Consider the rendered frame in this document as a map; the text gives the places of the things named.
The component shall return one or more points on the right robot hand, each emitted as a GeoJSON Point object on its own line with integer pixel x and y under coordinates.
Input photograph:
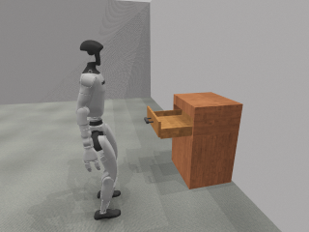
{"type": "Point", "coordinates": [91, 155]}

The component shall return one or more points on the cabinet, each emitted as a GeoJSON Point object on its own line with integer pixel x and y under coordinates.
{"type": "Point", "coordinates": [206, 158]}

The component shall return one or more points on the humanoid robot head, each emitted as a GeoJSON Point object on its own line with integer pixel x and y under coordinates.
{"type": "Point", "coordinates": [92, 48]}

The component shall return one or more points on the robot left thigh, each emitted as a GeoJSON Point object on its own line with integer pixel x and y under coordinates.
{"type": "Point", "coordinates": [112, 139]}

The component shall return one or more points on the drawer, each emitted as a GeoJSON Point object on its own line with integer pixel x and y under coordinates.
{"type": "Point", "coordinates": [170, 123]}

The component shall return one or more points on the robot right upper arm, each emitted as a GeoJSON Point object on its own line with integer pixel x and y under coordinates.
{"type": "Point", "coordinates": [87, 84]}

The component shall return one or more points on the handle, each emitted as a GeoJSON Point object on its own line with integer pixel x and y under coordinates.
{"type": "Point", "coordinates": [147, 120]}

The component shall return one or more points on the robot right forearm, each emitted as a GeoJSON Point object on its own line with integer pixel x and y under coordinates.
{"type": "Point", "coordinates": [84, 127]}

